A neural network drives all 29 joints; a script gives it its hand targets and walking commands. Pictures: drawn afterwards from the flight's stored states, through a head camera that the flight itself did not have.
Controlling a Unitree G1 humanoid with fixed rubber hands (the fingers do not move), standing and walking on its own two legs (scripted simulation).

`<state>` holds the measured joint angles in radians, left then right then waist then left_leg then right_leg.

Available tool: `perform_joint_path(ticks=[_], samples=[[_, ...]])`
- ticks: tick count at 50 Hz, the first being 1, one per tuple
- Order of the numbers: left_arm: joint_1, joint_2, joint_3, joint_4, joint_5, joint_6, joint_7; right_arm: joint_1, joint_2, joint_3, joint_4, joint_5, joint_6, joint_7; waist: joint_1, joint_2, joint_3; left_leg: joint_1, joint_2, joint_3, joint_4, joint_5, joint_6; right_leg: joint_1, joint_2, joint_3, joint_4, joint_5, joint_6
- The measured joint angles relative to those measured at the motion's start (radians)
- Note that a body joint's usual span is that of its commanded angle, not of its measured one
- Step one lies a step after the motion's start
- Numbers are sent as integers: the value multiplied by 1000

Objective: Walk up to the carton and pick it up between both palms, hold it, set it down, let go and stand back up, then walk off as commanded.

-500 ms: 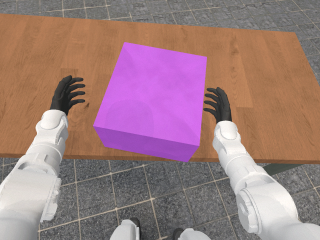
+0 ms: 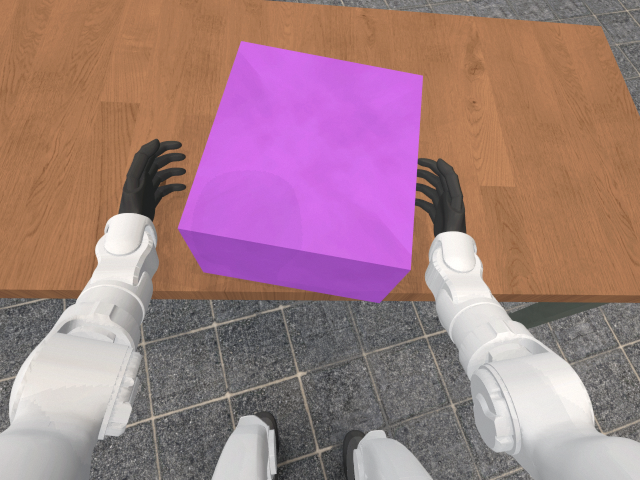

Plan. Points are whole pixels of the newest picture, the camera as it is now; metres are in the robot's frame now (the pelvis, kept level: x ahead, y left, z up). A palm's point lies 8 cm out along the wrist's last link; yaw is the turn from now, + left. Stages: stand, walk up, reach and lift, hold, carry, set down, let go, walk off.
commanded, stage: reach and lift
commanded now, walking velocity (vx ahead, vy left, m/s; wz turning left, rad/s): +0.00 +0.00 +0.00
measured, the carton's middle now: (311, 175) +0.49 +0.00 -0.02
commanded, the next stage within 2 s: none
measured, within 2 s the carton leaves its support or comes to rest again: neither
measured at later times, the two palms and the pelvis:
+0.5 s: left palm (169, 197) +0.45 +0.18 -0.01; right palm (441, 215) +0.42 -0.17 +0.00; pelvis +0.00 +0.00 +0.00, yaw +0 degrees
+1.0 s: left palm (172, 197) +0.45 +0.18 -0.01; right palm (439, 224) +0.41 -0.16 -0.01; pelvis +0.01 +0.00 +0.00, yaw +0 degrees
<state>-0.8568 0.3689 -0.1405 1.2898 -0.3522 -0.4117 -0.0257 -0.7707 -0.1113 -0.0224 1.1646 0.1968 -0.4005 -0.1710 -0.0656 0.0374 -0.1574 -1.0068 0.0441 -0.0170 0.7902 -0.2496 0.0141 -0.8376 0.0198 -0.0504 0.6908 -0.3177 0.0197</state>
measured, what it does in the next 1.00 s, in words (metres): stands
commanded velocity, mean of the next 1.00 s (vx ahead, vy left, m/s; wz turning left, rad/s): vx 0.00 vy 0.00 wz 0.00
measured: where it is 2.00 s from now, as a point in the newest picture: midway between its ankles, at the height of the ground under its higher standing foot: outside the picture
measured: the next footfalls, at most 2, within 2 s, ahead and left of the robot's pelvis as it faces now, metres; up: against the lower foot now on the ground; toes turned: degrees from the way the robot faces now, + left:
none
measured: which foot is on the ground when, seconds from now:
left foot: down 0.00-1.00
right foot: down 0.00-1.00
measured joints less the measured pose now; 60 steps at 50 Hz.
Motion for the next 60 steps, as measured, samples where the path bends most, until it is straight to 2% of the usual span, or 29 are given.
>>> perform_joint_path(ticks=[8,16,21,25,30,34,39,46,60], samples=[[-23,-21,0,0,15,0,0,-33,5,-12,1,0,28,-1,0,-7,-2,-6,0,0,17,-7,0,-9,-1,0,24,-11,0],[-31,-77,52,0,83,-1,-2,-36,33,-75,1,-29,27,-14,0,-9,-2,-6,0,0,19,-10,0,-10,-1,0,26,-14,1],[-31,-82,114,0,155,-2,0,-35,50,-129,1,-88,18,-15,0,-9,-2,-6,0,0,19,-12,0,-10,-1,0,27,-17,3],[-31,-86,152,1,215,-13,-17,-32,71,-186,1,-142,-2,-18,0,-9,-2,-6,0,0,19,-14,0,-10,-1,0,27,-18,3],[-42,-101,258,40,320,-58,-50,-32,128,-350,2,-267,-41,-18,0,-7,-2,-6,0,0,19,-15,0,-10,-1,0,27,-20,3],[-61,-103,305,97,373,-106,-58,-31,152,-450,24,-356,-103,-8,0,-4,-2,-6,0,0,19,-16,0,-10,-1,0,27,-21,3],[-77,-103,338,150,393,-147,-65,-30,152,-495,48,-416,-150,8,0,0,-2,-6,0,0,19,-17,0,-10,-1,0,27,-22,3],[-82,-102,343,176,393,-177,-66,-32,152,-509,73,-418,-187,13,0,1,-2,-6,0,0,19,-20,0,-10,-1,0,27,-24,3],[-92,-101,345,201,393,-195,-67,-32,152,-511,85,-418,-202,6,0,-4,-2,-6,0,0,18,-20,0,-10,-1,-1,27,-25,3]])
